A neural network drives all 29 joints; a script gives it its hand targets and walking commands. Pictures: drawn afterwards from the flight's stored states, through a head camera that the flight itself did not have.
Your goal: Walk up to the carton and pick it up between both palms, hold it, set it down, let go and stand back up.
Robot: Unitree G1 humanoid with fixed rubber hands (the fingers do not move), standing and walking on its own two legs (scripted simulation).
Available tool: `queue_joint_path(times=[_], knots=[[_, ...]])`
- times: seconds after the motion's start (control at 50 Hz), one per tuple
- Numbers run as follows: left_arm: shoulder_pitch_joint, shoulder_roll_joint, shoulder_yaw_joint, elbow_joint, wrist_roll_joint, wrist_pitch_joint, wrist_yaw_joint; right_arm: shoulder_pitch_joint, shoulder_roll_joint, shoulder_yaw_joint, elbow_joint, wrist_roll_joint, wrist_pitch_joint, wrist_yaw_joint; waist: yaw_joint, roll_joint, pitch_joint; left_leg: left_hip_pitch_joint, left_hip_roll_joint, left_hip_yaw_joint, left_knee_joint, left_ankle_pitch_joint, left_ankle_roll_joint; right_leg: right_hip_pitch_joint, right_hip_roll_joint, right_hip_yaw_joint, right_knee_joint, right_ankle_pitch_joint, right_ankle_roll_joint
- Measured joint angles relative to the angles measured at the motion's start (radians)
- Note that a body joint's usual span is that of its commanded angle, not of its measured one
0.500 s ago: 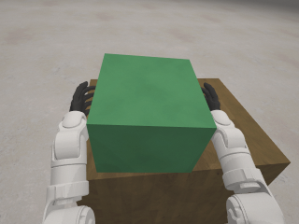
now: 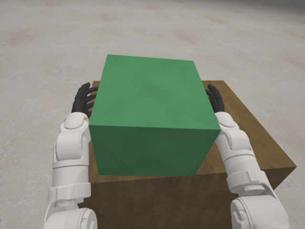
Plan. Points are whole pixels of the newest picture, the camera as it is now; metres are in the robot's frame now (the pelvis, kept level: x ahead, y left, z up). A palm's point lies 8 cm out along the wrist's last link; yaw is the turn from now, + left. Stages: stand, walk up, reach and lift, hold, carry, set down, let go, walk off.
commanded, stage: hold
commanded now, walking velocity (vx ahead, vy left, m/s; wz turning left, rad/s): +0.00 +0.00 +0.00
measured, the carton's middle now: (149, 113) +0.39 +0.01 +0.15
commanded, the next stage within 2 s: none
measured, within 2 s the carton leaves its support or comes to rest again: neither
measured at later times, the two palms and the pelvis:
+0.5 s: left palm (82, 113) +0.35 +0.18 +0.18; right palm (215, 113) +0.36 -0.17 +0.17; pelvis +0.00 +0.00 +0.00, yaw +0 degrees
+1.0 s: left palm (80, 113) +0.34 +0.18 +0.18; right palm (214, 113) +0.36 -0.17 +0.17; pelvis +0.00 +0.00 +0.00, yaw +0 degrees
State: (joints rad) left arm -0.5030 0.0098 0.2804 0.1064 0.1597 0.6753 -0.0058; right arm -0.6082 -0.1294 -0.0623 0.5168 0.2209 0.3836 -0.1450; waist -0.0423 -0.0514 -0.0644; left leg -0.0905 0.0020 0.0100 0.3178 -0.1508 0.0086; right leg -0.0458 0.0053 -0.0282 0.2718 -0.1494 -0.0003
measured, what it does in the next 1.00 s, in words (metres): stands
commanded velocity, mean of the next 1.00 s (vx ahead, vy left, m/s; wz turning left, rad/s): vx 0.00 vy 0.00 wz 0.00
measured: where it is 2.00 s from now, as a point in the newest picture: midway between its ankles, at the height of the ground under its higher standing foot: outside the picture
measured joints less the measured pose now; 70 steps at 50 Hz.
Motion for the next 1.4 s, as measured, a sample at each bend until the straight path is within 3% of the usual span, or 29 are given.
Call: queue_joint_path(times=[0.68, 1.12, 1.4], knots=[[0.033, -0.006, -0.009, -0.048, 0.001, 0.006, 0.002, 0.027, -0.006, 0.020, -0.039, 0.011, 0.000, -0.005, -0.005, 0.003, 0.003, 0.009, 0.003, 0.001, 0.000, -0.008, -0.001, 0.015, 0.003, 0.002, -0.014, 0.002, 0.001], [-0.011, 0.004, -0.001, 0.005, 0.002, 0.000, 0.000, -0.007, -0.006, 0.008, 0.007, -0.002, -0.007, 0.000, 0.005, 0.003, -0.002, -0.005, 0.000, 0.002, -0.001, 0.000, 0.001, -0.005, 0.001, 0.003, -0.003, 0.002, 0.001], [0.019, -0.003, -0.004, -0.024, 0.003, 0.005, 0.000, 0.014, -0.004, 0.016, -0.014, 0.007, -0.002, -0.002, -0.004, -0.002, -0.001, 0.003, 0.002, 0.000, 0.005, -0.007, 0.000, 0.008, 0.002, 0.002, -0.008, 0.001, 0.001]])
